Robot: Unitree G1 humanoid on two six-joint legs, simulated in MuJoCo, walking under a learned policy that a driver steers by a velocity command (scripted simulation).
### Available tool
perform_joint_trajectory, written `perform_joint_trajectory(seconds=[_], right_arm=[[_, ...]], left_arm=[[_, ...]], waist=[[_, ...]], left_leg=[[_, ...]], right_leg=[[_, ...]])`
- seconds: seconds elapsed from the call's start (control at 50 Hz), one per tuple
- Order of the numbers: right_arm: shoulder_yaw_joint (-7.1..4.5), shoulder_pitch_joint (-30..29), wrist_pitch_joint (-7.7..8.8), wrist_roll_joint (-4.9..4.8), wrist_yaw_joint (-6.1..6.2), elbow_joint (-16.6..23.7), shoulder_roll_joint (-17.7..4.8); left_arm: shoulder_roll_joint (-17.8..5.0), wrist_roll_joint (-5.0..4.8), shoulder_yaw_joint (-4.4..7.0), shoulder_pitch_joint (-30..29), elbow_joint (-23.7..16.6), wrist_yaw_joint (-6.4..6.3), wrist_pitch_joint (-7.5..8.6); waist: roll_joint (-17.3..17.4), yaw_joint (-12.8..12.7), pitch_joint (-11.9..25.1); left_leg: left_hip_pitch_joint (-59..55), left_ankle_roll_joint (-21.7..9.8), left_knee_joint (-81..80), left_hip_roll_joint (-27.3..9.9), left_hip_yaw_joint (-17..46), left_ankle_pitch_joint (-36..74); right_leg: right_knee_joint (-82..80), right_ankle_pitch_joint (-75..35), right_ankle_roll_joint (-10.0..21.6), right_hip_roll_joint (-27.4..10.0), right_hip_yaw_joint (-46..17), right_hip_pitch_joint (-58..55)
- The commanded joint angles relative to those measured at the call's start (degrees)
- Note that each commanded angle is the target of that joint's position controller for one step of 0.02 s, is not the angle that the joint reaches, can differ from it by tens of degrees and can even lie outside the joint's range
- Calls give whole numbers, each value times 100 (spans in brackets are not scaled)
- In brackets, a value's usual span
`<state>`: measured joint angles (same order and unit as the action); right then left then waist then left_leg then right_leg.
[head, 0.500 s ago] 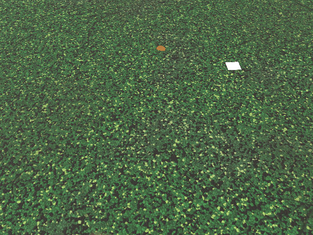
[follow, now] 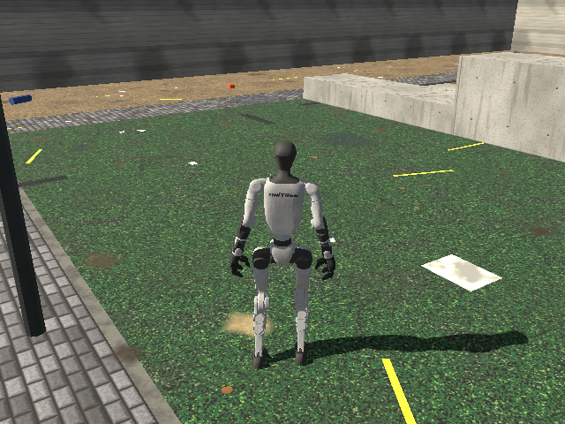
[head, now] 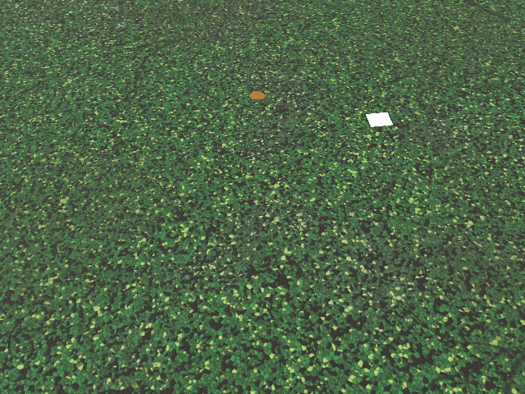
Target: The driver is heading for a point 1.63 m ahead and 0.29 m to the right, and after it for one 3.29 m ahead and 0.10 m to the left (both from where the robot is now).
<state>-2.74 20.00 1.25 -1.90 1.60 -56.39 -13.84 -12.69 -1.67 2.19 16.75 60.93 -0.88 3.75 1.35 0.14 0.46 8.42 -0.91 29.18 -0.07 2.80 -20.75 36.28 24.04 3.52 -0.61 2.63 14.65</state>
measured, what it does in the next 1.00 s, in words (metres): walks ahead: left foot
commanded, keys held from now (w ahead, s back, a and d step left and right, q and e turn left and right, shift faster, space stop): w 1.00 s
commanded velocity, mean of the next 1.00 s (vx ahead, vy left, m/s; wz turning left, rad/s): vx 0.45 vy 0.00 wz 0.00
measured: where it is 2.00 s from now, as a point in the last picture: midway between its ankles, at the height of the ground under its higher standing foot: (289, 222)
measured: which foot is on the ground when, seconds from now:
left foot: down 0.00-0.02, up 0.04-0.48, down 0.50-1.00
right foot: down 0.00-0.52, up 0.54-1.00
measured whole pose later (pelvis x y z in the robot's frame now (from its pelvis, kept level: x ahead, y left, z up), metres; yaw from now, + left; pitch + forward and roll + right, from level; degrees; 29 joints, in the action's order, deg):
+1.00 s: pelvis +0.51 -0.01 +0.00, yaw +0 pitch +2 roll +3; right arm -2.9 22.2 3.9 -1.1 0.2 -59.1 -15.0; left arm -13.6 -1.1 2.0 1.3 47.1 1.7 5.5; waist -1.6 4.6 -0.9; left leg -4.4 -0.5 14.1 2.5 -2.3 -20.3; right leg 29.2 0.8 2.4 -3.7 0.4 31.2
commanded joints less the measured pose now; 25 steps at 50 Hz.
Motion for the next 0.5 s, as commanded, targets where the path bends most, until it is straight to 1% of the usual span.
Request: perform_joint_trajectory(seconds=[0.02,0.04,0.06,0.08,0.1,0.12,0.14,0.16,0.18,0.2,0.22,0.26,0.28,0.34,0.38,0.4,0.42,0.44,0.46,0.48,0.5], right_arm=[[-81,-996,125,0,-22,557,-597],[18,-1038,187,76,-22,708,-249],[-37,-1028,281,-27,-6,824,-377],[-60,-915,354,-119,-43,767,-498],[-65,-823,416,-123,-95,669,-522],[-97,-857,460,-61,-110,615,-551],[-148,-1014,478,5,-133,632,-649],[-165,-1089,474,42,-181,625,-621],[-153,-1137,453,53,-224,622,-500],[-132,-1252,423,63,-250,655,-390],[-105,-1462,396,63,-263,734,-304],[-35,-2028,380,58,-274,955,-171],[-4,-2276,382,50,-286,1041,-131],[34,-2773,391,13,-345,1210,-185],[42,-2990,419,-6,-400,1328,-244],[34,-3038,440,-7,-429,1374,-296],[6,-2986,462,-2,-451,1390,-379],[-50,-2782,476,6,-456,1359,-508],[-134,-2363,475,11,-437,1260,-676],[-268,-1446,459,-7,-395,985,-897],[-382,-390,420,7,-329,691,-1135]], left_arm=[[-539,88,191,1252,298,87,179],[-1118,83,320,1919,339,81,187],[-1268,169,285,1905,303,155,264],[-930,147,176,1345,132,153,328],[-707,119,116,1021,2,159,354],[-710,122,97,823,-78,186,351],[-595,128,51,801,-104,195,332],[-423,153,-4,941,-76,185,289],[-390,173,-26,1127,-36,160,256],[-438,178,-28,1258,-17,125,224],[-510,187,-25,1305,-28,87,196],[-637,207,-19,1251,-100,19,152],[-689,207,-14,1260,-126,-6,142],[-780,155,21,1474,-82,-37,147],[-791,104,52,1526,-40,-44,134],[-816,90,76,1499,-37,-48,119],[-864,91,105,1432,-56,-50,100],[-940,108,137,1339,-93,-52,77],[-1024,132,175,1260,-127,-54,36],[-1016,169,177,1142,-174,-51,-25],[-960,207,137,1030,-285,-36,-38]], waist=[[-120,-738,-449],[-1641,-865,-153],[-1827,-715,-296],[-1111,-428,-773],[-822,-309,-909],[-663,-241,-872],[-643,-248,-849],[-700,-277,-721],[-758,-298,-615],[-727,-321,-568],[-672,-345,-596],[-566,-409,-739],[-592,-457,-793],[-677,-533,-958],[-673,-479,-1047],[-668,-414,-1023],[-682,-301,-918],[-763,-124,-686],[-902,125,-312],[-933,590,255],[-847,1046,887]], left_leg=[[1940,-485,-66,-423,500,-417],[2813,-60,1940,229,-382,-427],[3477,-87,3122,334,52,-1179],[3893,-206,3737,-67,338,-763],[3997,-314,3807,-295,300,-127],[3993,-361,3624,-443,190,360],[3927,-351,3367,-565,109,701],[3734,-312,3179,-607,-16,921],[3651,-245,3046,-588,-153,1071],[3660,-163,2883,-570,-254,1191],[3672,-83,2613,-554,-321,1321],[3488,31,1782,-469,-430,1686],[3281,54,1367,-396,-499,1919],[2885,11,611,-248,-614,2306],[2858,-120,302,-241,-532,2326],[2816,-204,177,-226,-505,2254],[2642,-298,84,-171,-515,2126],[2268,-396,69,-46,-574,1971],[1670,-505,138,137,-685,1794],[557,-669,104,315,-794,1785],[-1147,-915,240,-101,-329,1777]], right_leg=[[-1252,-882,73,-187,-475,-1781],[-2293,81,564,-1486,-2665,-2411],[-2839,726,1156,-2226,-4369,-2192],[-2832,879,1158,-2222,-4052,-1961],[-2826,655,936,-1918,-3323,-1883],[-2858,100,739,-1684,-2772,-1902],[-2864,-745,587,-1506,-2258,-1938],[-2839,-1496,492,-1304,-1804,-1956],[-2798,-2179,486,-1200,-1511,-2006],[-2781,-2673,522,-1150,-1306,-2035],[-2817,-2936,558,-1127,-1163,-1968],[-2965,-3009,567,-1045,-931,-1629],[-3050,-2945,551,-995,-824,-1452],[-3213,-2852,599,-1075,-686,-1349],[-3138,-3053,594,-1237,-639,-1625],[-3025,-3309,566,-1316,-605,-1826],[-2820,-3841,522,-1376,-554,-2014],[-2483,-4796,462,-1415,-512,-2178],[-1937,-5905,402,-1418,-463,-2291],[-901,-6616,283,-1245,-308,-2130],[455,-5929,124,-1048,-269,-1081]])
Velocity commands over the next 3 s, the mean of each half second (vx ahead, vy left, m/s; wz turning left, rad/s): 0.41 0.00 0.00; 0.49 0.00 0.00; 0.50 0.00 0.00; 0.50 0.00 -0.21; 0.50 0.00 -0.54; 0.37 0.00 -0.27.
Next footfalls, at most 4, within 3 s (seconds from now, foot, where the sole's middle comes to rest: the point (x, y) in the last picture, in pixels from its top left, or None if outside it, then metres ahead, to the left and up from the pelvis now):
0.50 left None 0.41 0.11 -0.77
1.02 right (331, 332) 0.71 -0.13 -0.77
1.58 left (247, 244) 1.02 0.10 -0.77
2.16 right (318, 179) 1.30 -0.14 -0.77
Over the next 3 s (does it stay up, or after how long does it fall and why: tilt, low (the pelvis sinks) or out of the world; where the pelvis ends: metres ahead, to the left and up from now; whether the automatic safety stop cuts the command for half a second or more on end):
stays up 1.57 -0.15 0.01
